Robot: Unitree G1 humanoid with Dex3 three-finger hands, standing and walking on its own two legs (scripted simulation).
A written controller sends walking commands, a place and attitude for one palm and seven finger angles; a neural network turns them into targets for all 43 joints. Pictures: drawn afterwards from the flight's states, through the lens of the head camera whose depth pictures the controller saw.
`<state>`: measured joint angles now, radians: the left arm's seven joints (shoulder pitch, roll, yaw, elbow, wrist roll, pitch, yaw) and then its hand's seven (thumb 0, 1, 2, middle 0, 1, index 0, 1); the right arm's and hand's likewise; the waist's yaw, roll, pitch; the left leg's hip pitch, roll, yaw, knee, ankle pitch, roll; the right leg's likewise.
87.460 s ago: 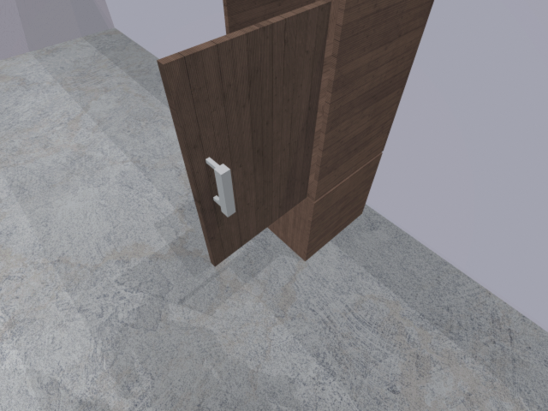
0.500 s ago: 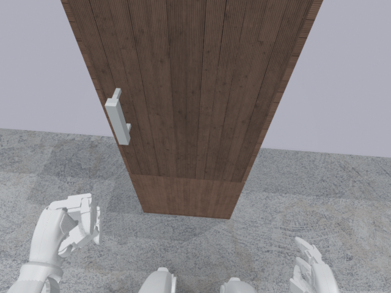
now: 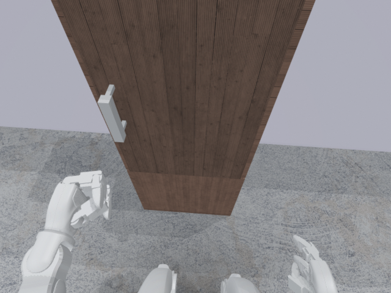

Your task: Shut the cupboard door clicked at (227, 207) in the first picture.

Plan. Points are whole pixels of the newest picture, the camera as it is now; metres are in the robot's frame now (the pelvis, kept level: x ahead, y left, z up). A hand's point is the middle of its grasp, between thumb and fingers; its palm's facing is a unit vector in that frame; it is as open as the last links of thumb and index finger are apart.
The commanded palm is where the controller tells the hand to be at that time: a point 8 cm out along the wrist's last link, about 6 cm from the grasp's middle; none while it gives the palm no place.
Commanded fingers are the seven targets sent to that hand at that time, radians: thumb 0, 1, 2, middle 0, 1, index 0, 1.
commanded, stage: bring the fist close to the handle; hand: left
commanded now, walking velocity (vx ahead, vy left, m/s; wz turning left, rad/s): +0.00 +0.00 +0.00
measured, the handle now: (115, 114) +0.48 +0.22 +0.06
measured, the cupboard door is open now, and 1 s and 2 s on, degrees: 0 0 0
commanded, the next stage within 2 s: push the door shut along its arc in 1.10 s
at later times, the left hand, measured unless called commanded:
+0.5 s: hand (111, 163) +0.35 +0.19 +0.07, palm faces -0.01 -1.00 -0.02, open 3.1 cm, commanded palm +0.33 +0.24 +0.07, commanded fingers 0.00 0.90 0.90 -1.30 -1.50 -1.30 -1.50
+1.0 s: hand (125, 150) +0.38 +0.17 +0.06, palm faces -0.01 -1.00 -0.04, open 3.1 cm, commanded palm +0.36 +0.22 +0.07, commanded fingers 0.00 0.90 0.90 -1.30 -1.50 -1.30 -1.50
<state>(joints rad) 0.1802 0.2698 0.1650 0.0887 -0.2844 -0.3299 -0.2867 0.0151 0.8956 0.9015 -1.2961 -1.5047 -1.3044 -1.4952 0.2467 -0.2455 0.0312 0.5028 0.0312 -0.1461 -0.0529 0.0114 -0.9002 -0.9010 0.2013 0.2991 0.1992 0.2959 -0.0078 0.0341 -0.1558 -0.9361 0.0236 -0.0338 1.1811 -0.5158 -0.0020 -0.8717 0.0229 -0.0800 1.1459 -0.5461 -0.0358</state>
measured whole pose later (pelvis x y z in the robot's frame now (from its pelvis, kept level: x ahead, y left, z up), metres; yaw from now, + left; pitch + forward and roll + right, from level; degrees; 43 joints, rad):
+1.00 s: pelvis +0.00 +0.01 +0.02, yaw -2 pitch +17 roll -1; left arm -0.30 0.26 0.22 0.62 -0.19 -0.41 -0.18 0.02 0.90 0.90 -1.29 -1.50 -1.30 -1.49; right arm 0.31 -0.25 0.01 0.58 0.03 -0.03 -0.01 0.01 -0.90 -0.90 0.20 0.30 0.20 0.30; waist -0.06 0.02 -0.14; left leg -0.90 0.02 0.02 1.08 -0.47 0.01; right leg -0.86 0.02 -0.03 1.07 -0.50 -0.02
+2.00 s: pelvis -0.05 +0.01 -0.02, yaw +0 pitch +19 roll -3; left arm -0.82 0.43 0.17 1.08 -0.20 -0.41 -0.38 0.02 0.90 0.90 -1.40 -1.50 -1.35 -1.50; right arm 0.30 -0.27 0.05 0.66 0.05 -0.09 -0.06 0.01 -0.90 -0.90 0.20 0.30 0.20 0.30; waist -0.09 0.01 -0.13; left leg -1.13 0.00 -0.05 1.23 -0.43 0.02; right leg -1.06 0.01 -0.09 1.19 -0.46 -0.03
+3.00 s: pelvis +0.00 +0.02 +0.02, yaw -2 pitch +17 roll -2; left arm -0.26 0.24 0.17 0.58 -0.20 -0.42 -0.14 0.02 0.90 0.90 -1.30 -1.50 -1.30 -1.50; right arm 0.29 -0.25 0.02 0.55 0.03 -0.04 -0.02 0.01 -0.90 -0.90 0.20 0.30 0.20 0.30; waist -0.05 0.02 -0.15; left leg -0.90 -0.01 -0.02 1.08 -0.47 0.03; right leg -0.86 0.04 -0.02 1.04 -0.48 -0.01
